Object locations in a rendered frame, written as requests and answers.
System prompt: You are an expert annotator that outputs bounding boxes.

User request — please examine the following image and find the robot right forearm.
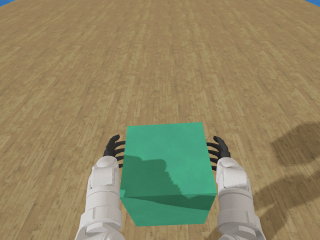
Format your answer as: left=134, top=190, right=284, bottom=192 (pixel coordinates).
left=215, top=157, right=266, bottom=240

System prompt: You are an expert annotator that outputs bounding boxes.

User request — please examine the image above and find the left robot upper arm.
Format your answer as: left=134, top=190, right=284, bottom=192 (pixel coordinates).
left=83, top=230, right=125, bottom=240

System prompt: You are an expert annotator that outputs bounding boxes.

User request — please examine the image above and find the right robot hand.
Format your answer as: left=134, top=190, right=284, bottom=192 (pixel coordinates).
left=206, top=136, right=231, bottom=171

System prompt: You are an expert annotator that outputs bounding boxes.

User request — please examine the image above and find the carton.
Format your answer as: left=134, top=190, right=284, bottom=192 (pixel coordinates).
left=120, top=122, right=217, bottom=227

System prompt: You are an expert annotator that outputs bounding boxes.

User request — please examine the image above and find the left robot hand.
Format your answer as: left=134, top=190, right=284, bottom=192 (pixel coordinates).
left=103, top=134, right=126, bottom=168

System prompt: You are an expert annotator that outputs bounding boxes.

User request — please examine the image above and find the robot left forearm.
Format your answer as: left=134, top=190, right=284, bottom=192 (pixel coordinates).
left=74, top=156, right=122, bottom=240

